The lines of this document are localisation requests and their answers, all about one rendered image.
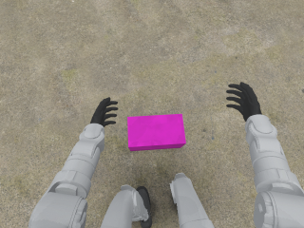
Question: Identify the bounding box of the robot right upper arm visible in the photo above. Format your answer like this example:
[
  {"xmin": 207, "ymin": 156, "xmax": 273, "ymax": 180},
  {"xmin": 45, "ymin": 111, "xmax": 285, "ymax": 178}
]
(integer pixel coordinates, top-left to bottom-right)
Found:
[{"xmin": 253, "ymin": 190, "xmax": 304, "ymax": 228}]

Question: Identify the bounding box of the robot left shin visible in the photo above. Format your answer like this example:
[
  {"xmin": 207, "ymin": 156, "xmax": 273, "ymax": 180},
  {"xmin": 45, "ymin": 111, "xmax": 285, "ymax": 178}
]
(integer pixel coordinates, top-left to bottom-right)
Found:
[{"xmin": 121, "ymin": 184, "xmax": 149, "ymax": 221}]

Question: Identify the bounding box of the robot right forearm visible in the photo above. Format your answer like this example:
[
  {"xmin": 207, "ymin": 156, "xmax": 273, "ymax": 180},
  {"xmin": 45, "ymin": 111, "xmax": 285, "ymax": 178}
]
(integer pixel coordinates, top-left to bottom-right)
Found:
[{"xmin": 244, "ymin": 114, "xmax": 304, "ymax": 197}]

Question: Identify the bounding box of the robot left forearm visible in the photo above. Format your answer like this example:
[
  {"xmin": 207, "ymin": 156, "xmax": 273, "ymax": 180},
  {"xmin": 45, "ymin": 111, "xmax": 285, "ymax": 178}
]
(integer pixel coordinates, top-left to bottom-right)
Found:
[{"xmin": 28, "ymin": 123, "xmax": 105, "ymax": 228}]

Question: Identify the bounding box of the robot right hand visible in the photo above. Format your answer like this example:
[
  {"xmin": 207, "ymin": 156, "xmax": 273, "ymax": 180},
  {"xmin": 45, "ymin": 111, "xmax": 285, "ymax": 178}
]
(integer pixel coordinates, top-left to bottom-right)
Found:
[{"xmin": 226, "ymin": 82, "xmax": 262, "ymax": 122}]

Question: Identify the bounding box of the robot left upper arm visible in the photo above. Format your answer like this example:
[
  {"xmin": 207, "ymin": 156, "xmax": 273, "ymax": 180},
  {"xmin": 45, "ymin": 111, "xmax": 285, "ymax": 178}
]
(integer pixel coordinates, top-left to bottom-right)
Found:
[{"xmin": 30, "ymin": 192, "xmax": 88, "ymax": 228}]

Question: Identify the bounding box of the carton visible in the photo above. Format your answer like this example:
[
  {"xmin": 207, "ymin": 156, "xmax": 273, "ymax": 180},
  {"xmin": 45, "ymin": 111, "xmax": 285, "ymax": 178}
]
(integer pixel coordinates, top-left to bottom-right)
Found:
[{"xmin": 127, "ymin": 114, "xmax": 186, "ymax": 151}]

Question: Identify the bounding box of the robot left hand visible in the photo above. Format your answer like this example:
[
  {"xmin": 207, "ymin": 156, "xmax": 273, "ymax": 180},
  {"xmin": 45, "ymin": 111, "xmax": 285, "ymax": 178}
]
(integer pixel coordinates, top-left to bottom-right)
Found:
[{"xmin": 90, "ymin": 97, "xmax": 119, "ymax": 127}]

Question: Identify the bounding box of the left robot thigh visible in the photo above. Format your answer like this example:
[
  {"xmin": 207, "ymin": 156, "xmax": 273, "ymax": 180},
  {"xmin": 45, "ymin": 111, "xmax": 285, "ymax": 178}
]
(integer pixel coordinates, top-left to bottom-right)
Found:
[{"xmin": 100, "ymin": 189, "xmax": 142, "ymax": 228}]

